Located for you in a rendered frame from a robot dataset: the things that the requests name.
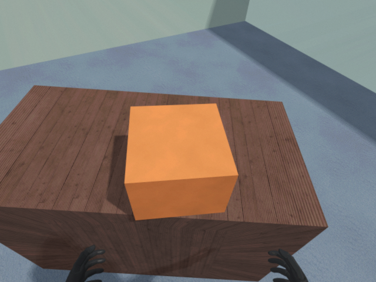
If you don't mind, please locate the robot right hand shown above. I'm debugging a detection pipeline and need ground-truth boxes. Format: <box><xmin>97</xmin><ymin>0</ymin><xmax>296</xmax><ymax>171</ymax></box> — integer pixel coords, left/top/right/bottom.
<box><xmin>268</xmin><ymin>249</ymin><xmax>308</xmax><ymax>282</ymax></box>

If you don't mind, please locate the carton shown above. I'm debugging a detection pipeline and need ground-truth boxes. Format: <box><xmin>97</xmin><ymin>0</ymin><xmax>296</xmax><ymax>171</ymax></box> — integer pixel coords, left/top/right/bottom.
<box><xmin>125</xmin><ymin>103</ymin><xmax>238</xmax><ymax>220</ymax></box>

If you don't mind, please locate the pedestal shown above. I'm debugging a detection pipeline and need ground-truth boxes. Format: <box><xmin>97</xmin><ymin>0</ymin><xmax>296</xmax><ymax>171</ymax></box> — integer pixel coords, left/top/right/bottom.
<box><xmin>0</xmin><ymin>85</ymin><xmax>328</xmax><ymax>281</ymax></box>

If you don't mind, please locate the robot left hand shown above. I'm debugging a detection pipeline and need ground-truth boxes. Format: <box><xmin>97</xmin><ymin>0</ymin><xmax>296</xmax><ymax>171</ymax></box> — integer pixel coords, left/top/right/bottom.
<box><xmin>66</xmin><ymin>245</ymin><xmax>106</xmax><ymax>282</ymax></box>

